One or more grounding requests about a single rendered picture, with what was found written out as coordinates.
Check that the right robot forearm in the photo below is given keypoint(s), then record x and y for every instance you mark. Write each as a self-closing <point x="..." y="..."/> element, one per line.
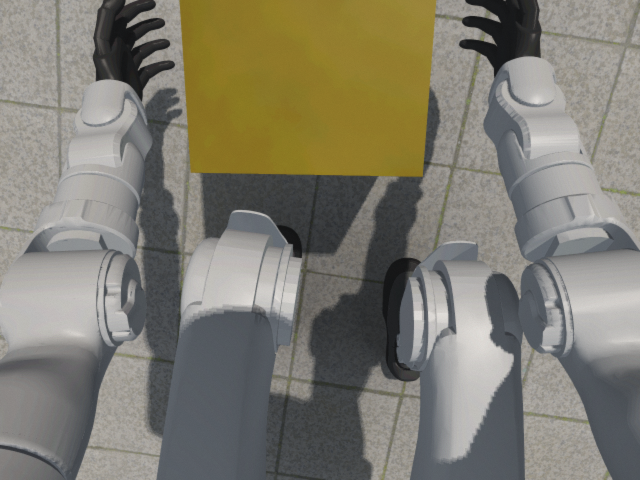
<point x="559" y="205"/>

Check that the left robot upper arm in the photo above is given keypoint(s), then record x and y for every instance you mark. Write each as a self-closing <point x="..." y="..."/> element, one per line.
<point x="64" y="314"/>

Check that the right robot shin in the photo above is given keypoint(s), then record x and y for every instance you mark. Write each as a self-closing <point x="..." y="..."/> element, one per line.
<point x="467" y="250"/>

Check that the carton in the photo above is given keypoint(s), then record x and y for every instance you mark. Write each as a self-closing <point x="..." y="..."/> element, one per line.
<point x="307" y="87"/>

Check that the left robot hand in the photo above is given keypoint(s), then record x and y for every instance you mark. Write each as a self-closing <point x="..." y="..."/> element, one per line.
<point x="114" y="57"/>

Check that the right robot hand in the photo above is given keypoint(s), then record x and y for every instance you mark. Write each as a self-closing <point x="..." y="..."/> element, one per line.
<point x="518" y="34"/>

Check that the left robot forearm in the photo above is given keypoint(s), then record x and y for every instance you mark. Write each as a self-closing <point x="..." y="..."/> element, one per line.
<point x="100" y="188"/>

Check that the right robot upper arm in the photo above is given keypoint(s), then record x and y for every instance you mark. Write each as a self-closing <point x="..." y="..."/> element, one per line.
<point x="584" y="309"/>

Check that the robot right foot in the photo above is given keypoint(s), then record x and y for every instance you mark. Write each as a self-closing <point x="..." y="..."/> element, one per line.
<point x="394" y="286"/>

